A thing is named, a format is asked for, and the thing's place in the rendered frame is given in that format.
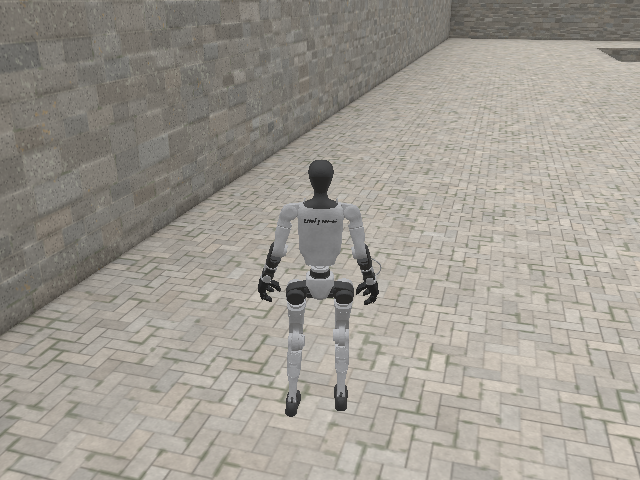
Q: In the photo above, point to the robot left forearm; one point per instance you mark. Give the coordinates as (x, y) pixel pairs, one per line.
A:
(270, 266)

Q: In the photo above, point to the right robot thigh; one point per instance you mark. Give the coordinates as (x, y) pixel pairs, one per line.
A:
(343, 299)

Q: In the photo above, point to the left robot upper arm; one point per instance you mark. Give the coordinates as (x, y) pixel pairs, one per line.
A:
(288, 212)

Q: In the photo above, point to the robot head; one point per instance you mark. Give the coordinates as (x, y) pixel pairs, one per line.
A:
(320, 175)

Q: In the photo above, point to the robot right forearm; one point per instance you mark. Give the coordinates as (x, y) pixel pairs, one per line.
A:
(367, 268)

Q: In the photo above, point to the right robot upper arm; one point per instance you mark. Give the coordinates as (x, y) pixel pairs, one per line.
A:
(352, 213)

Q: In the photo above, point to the left robot hand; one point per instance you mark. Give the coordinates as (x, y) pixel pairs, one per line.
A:
(262, 287)

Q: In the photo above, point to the right robot hand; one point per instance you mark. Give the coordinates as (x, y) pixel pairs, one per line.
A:
(373, 289)

